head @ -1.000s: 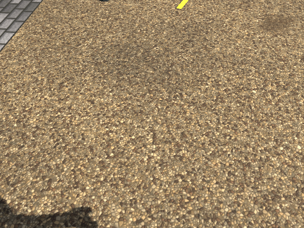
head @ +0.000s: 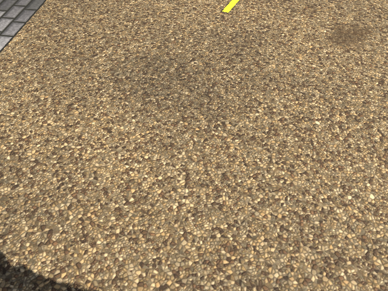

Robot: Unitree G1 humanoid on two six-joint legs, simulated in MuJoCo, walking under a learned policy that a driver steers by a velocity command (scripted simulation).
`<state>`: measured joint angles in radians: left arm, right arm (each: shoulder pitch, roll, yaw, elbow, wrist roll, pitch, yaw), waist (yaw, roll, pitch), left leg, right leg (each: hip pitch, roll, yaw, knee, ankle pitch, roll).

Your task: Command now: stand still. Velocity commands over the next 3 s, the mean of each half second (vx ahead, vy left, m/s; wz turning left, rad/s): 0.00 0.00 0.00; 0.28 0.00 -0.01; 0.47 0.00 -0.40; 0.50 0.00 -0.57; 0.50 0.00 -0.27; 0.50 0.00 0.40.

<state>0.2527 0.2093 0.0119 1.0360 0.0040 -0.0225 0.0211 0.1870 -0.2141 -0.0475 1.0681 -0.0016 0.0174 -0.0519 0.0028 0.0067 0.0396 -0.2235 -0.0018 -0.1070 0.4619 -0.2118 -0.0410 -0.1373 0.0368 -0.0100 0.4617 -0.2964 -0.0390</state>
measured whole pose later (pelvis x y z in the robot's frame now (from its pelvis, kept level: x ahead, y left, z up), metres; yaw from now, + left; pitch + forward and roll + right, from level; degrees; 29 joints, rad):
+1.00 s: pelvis +0.13 +0.07 +0.01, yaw -1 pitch +1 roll +0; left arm 0.29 0.27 0.05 0.97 -0.04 -0.09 0.00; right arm 0.35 -0.20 -0.03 1.09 0.00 -0.11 0.02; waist -0.02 -0.04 -0.02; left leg -0.13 -0.03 0.06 0.37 -0.26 0.05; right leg -0.49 -0.05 0.02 1.14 -0.25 -0.08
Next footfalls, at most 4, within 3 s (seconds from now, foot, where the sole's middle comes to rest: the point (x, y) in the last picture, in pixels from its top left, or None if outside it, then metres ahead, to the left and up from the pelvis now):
0.84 left None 0.13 0.15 -0.78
1.34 right None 0.48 -0.07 -0.78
1.82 left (197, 216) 0.81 0.03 -0.78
2.34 right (291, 201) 0.87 -0.35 -0.78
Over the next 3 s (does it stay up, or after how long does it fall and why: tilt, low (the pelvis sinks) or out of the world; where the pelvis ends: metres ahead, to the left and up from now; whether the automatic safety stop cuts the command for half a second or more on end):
stays up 1.13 -0.35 -0.01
